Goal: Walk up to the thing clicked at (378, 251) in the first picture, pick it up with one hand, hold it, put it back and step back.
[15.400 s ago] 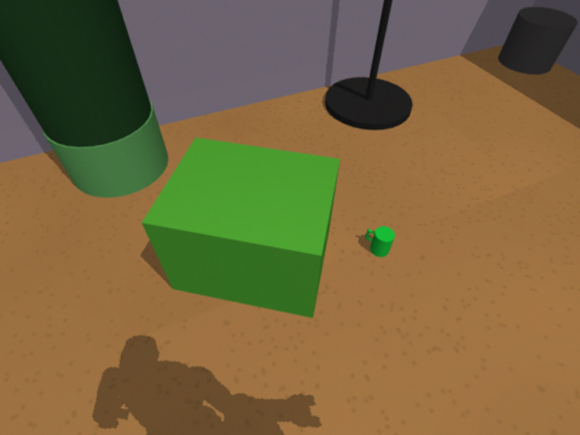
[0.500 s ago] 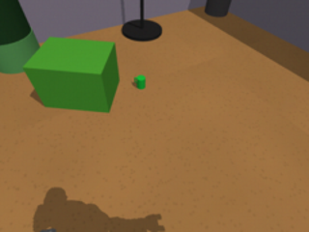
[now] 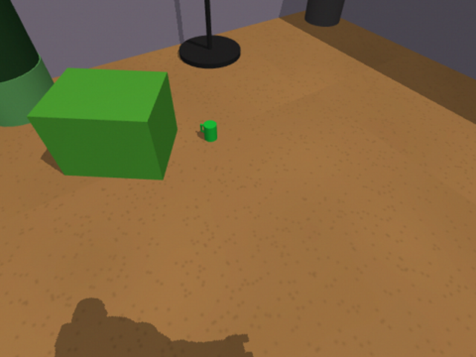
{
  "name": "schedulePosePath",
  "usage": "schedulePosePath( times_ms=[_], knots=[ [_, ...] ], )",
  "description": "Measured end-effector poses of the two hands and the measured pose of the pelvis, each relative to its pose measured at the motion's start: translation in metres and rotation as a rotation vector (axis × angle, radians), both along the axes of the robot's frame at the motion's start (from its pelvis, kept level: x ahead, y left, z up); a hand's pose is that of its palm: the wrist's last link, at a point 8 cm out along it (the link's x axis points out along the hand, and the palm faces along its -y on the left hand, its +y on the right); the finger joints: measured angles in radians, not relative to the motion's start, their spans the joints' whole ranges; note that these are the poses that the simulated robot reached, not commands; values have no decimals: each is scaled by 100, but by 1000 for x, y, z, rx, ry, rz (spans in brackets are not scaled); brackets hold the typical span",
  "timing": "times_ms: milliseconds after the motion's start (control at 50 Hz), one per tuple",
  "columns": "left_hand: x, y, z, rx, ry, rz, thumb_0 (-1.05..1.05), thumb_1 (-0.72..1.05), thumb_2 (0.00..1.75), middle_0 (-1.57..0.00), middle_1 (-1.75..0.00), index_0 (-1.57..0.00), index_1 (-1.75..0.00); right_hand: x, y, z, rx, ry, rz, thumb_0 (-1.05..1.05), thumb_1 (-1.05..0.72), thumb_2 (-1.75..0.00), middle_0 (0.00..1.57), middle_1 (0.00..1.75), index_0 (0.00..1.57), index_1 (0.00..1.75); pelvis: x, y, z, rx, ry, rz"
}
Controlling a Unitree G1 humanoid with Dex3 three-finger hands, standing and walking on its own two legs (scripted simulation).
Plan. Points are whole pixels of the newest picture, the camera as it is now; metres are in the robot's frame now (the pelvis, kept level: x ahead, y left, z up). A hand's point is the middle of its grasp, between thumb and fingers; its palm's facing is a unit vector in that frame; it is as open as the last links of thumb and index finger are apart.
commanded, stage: stand
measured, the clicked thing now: (208, 130) +1.49 +0.18 -0.73
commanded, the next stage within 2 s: none
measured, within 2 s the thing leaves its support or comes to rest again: neither
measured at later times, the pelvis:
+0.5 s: pelvis +0.01 -0.01 +0.00, yaw +0 degrees
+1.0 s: pelvis +0.02 -0.01 +0.00, yaw +0 degrees
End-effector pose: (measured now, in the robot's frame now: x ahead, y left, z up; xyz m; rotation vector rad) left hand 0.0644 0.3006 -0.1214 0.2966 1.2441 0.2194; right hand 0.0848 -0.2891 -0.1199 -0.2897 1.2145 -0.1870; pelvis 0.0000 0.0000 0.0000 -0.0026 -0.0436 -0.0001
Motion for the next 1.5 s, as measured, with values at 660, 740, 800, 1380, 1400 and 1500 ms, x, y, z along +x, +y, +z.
schedulePosePath(
  times_ms=[660,740,800,1380,1400,1500],
  knots=[
    [19,-9,4,7,-11,-21,1,90,90,-20,-30,-21,-30,-8,-15,-2,-13,36,-11,0,-91,-90,20,30,21,30,10,-9,1,3,12,-9],
    [22,-9,5,9,-17,-21,1,90,90,-20,-30,-21,-30,-2,-15,-2,-13,24,-6,0,-91,-90,20,30,21,30,12,-9,1,3,12,-9],
    [23,-10,5,9,-20,-20,1,90,90,-20,-30,-21,-30,1,-15,-1,-12,18,-1,0,-91,-90,20,30,21,30,13,-10,1,3,11,-8],
    [23,-10,3,5,-11,-23,1,90,90,-20,-30,-21,-30,1,-16,1,-22,24,-1,0,-90,-90,20,30,21,30,17,-9,1,2,10,-11],
    [23,-9,3,6,-11,-24,1,90,90,-20,-30,-21,-30,0,-16,1,-21,25,-1,0,-90,-90,20,30,21,30,17,-9,1,2,10,-11],
    [23,-8,4,8,-14,-25,1,90,90,-20,-30,-21,-30,-1,-16,1,-21,22,-3,0,-90,-90,20,30,21,30,17,-9,1,2,7,-12]
  ],
)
